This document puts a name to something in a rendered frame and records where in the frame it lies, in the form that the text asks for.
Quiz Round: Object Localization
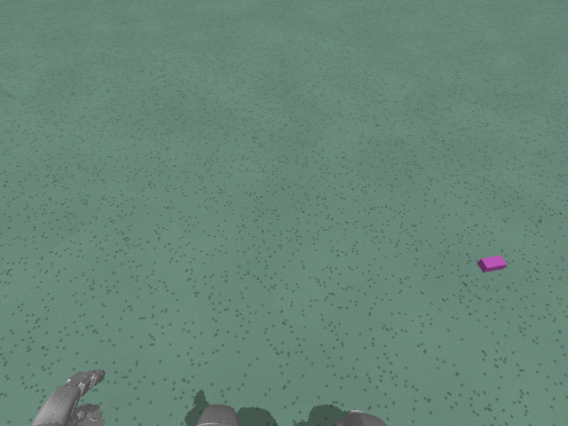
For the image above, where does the left robot hand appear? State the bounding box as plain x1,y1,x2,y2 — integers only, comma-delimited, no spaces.
31,369,105,426

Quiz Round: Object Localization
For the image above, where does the small box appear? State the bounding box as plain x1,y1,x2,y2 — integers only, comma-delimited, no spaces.
477,256,507,272

